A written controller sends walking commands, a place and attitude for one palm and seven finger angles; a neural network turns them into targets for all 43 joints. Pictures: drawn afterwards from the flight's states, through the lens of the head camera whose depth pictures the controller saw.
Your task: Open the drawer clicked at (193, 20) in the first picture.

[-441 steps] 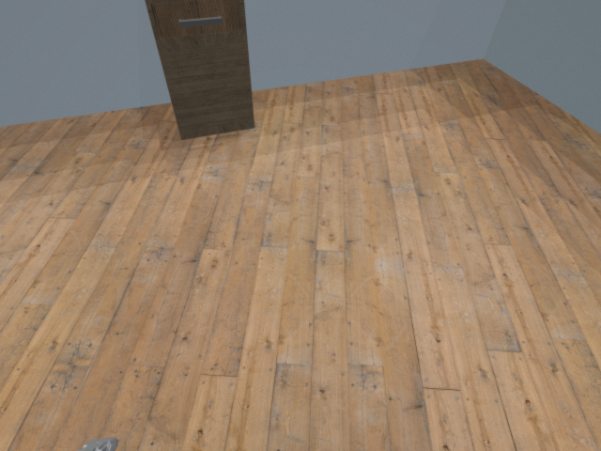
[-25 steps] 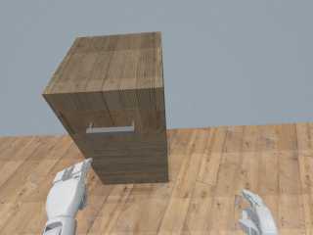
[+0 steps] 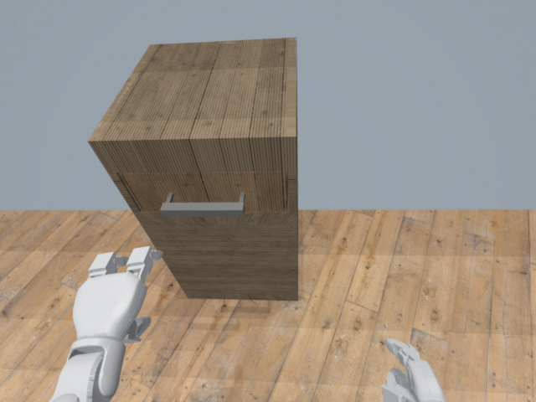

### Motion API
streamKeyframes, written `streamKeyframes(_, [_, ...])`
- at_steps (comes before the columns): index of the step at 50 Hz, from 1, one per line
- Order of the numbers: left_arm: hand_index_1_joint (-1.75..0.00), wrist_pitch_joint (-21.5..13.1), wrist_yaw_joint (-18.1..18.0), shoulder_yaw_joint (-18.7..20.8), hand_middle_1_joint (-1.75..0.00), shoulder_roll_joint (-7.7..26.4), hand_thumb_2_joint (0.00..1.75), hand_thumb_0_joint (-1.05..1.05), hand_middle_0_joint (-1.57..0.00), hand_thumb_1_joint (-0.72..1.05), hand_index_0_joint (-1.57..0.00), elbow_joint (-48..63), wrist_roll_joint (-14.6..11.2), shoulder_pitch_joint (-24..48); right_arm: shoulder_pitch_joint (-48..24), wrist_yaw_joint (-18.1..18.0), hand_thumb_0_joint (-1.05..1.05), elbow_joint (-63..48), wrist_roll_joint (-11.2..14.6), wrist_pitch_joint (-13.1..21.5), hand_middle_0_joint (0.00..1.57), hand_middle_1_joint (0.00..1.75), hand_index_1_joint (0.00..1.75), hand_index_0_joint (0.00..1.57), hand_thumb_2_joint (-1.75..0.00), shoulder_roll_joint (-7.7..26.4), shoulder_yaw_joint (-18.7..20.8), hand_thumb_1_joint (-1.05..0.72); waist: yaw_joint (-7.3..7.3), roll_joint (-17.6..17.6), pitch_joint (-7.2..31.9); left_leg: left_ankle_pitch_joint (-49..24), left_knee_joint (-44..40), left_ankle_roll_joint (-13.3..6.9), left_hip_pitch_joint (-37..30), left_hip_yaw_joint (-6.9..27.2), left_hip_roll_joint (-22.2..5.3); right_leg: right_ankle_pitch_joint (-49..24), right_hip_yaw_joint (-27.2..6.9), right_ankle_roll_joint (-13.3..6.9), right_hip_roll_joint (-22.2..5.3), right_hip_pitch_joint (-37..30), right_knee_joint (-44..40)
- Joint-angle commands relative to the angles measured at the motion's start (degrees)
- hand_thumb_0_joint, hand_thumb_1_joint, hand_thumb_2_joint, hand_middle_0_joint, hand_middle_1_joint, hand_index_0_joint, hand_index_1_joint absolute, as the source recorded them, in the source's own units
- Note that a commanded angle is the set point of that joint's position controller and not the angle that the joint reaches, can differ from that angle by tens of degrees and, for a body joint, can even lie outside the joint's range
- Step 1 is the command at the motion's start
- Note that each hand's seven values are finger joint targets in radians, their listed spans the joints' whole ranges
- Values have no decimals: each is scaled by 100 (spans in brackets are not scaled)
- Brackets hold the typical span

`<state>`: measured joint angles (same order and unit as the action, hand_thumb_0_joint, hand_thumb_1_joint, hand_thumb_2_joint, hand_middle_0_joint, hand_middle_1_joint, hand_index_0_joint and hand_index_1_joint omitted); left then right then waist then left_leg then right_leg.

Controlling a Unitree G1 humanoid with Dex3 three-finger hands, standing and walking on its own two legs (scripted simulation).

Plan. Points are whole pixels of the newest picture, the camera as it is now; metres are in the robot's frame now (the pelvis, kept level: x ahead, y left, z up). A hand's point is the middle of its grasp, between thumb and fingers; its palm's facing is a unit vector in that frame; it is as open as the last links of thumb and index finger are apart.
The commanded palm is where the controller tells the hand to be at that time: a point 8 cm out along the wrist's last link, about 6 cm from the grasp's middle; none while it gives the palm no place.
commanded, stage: raise the hand with hooked fingers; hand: left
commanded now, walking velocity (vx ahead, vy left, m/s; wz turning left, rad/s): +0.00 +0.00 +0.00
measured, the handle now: (204, 202) +0.55 +0.23 -0.11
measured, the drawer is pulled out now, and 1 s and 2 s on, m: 0.00 0.00 0.00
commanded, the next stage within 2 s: move the hooked fingers above the handle in 1.12 s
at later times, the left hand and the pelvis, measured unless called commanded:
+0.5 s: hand (113, 254) +0.29 +0.26 +0.08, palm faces +0.07 -0.08 -0.99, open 13.4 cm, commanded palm +0.27 +0.27 +0.13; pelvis +0.01 +0.03 +0.02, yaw +0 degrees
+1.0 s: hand (119, 231) +0.32 +0.26 +0.10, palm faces +0.02 -0.09 -1.00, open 13.9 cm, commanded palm +0.30 +0.26 +0.16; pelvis +0.02 +0.02 +0.03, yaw +0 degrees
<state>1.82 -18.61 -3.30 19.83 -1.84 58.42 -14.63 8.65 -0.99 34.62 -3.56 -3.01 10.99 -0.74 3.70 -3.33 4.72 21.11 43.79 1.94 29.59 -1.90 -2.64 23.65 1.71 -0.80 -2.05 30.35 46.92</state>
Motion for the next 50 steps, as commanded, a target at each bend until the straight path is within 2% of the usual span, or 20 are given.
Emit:
streamKeyframes(1, [-90,-232,-204,925,-90,1204,50,0,-27,-3,-27,1079,27,413,-788,-99,0,-938,16,331,20,30,30,20,-90,701,339,-90,148,578,988,-1118,-681,-354,-572,-52,457,-1545,-237,-81,168,-974,-1122])
streamKeyframes(3, [-93,-348,-319,910,-93,1126,48,0,-27,-8,-27,1161,13,536,-748,-77,0,-918,18,351,20,30,30,20,-90,711,387,-90,97,473,1010,-1244,-683,-346,-683,-48,459,-1660,-172,-94,182,-914,-1090])
streamKeyframes(5, [-96,-366,-440,841,-96,1061,46,0,-27,-13,-27,1271,4,857,-710,-52,0,-899,24,375,20,30,30,20,-90,748,435,-90,15,356,1020,-1242,-709,-341,-854,-28,431,-1473,-92,-102,200,-743,-1108])
streamKeyframes(8, [-100,-276,-502,762,-100,1082,43,0,-28,-20,-28,1286,20,1223,-660,-34,0,-822,38,365,20,30,30,20,-90,810,500,-90,-41,155,1195,-1445,-744,-329,-1091,-21,393,-1556,16,-124,233,-707,-1060])
streamKeyframes(9, [-102,-201,-482,737,-102,1079,42,0,-28,-22,-28,1277,9,1308,-707,-30,0,-844,59,359,20,30,30,20,-90,816,494,-90,-39,159,1144,-1460,-781,-324,-1093,24,394,-1485,32,-133,249,-702,-1076])
streamKeyframes(13, [-108,57,-243,496,-108,1047,38,0,-29,-31,-29,1178,-13,1682,-767,-43,0,-807,136,315,20,30,30,20,-90,846,488,-90,-9,108,1050,-1605,-1020,-312,-1266,57,358,-1536,119,-139,254,-867,-1156])
streamKeyframes(17, [-114,244,98,520,-114,1205,34,0,-29,-41,-29,1145,-20,1942,-789,-58,0,-802,183,248,20,30,30,20,-90,854,439,-90,76,97,1030,-1890,-1257,-293,-1477,77,337,-1693,128,-147,269,-1181,-1305])
streamKeyframes(20, [-118,342,350,474,-118,1206,31,0,-30,-48,-30,923,-53,2180,-798,-67,0,-787,238,182,20,30,30,20,-90,828,377,-90,67,180,745,-1847,-1443,-281,-1515,57,329,-1656,140,-141,284,-1288,-1483])
streamKeyframes(24, [-120,290,602,582,-120,1431,30,0,-30,-50,-30,946,-62,2657,-780,-89,0,-768,233,147,20,30,30,20,-90,836,344,-90,84,121,885,-2031,-1579,-277,-1744,36,341,-1817,122,-141,302,-1564,-1656])
streamKeyframes(28, [-120,178,813,480,-120,1403,30,0,-30,-50,-30,915,-152,3081,-774,-100,0,-714,254,129,20,30,30,20,-90,813,312,-90,25,112,862,-2154,-1659,-282,-1908,20,360,-1983,128,-127,300,-1655,-1808])
streamKeyframes(34, [-120,70,1071,610,-120,1661,30,0,-30,-50,-30,708,-291,3600,-736,-135,0,-650,290,112,20,30,30,20,-90,854,301,-90,-2,123,941,-2288,-1749,-290,-2008,11,393,-2182,119,-110,299,-1885,-1966])
streamKeyframes(35, [-120,62,1117,542,-120,1606,30,0,-30,-50,-30,607,-307,3678,-709,-133,0,-620,313,106,20,30,30,20,-90,849,292,-90,-20,230,879,-2272,-1758,-298,-1975,16,397,-2177,132,-108,295,-1868,-1978])
streamKeyframes(36, [-120,10,1148,625,-120,1730,30,0,-30,-50,-30,686,-328,3779,-689,-137,0,-606,310,104,20,30,30,20,-90,874,311,-90,1,187,984,-2314,-1781,-301,-2023,9,399,-2230,121,-107,289,-1941,-1998])
streamKeyframes(39, [-120,-53,1241,730,-120,1712,30,0,-30,-50,-30,522,-404,3262,-662,-95,0,-656,312,100,20,30,30,20,-90,897,345,-90,106,250,1021,-2552,-1786,-300,-1966,-2,410,-2497,101,-112,291,-2123,-2008])
streamKeyframes(40, [-120,-68,1275,623,-120,1591,30,0,-30,-50,-30,479,-429,3185,-659,-75,0,-650,327,77,20,30,30,20,-90,899,337,-90,88,294,937,-2566,-1784,-302,-1908,-16,415,-2540,106,-106,279,-2097,-1990])
streamKeyframes(44, [-120,-190,1245,788,-120,1710,30,0,-30,-50,-30,613,-461,3130,-664,-48,0,-714,335,62,20,30,30,20,-90,943,370,-90,113,476,887,-2324,-1839,-314,-1801,-38,415,-2372,88,-85,277,-2089,-2048])
streamKeyframes(48, [-120,-325,970,900,-120,1824,30,0,-30,-50,-30,966,-350,3356,-614,-52,0,-664,319,92,20,30,30,20,-90,923,428,-90,115,90,1208,-2622,-1742,-321,-1969,-51,424,-2615,76,-107,258,-2077,-1928])
streamKeyframes(49, [-120,-334,894,1000,-120,1915,30,0,-30,-50,-30,1025,-333,3421,-596,-42,0,-651,314,100,20,30,30,20,-90,936,434,-90,118,93,1255,-2592,-1743,-309,-1974,-22,424,-2541,71,-115,272,-2101,-1934])
streamKeyframes(50, [-120,-322,826,944,-120,1843,30,0,-30,-50,-30,969,-322,3426,-593,-41,0,-632,323,112,20,30,30,20,-90,912,446,-90,107,97,1275,-2577,-1724,-319,-1989,-39,422,-2546,75,-110,256,-2065,-1919])
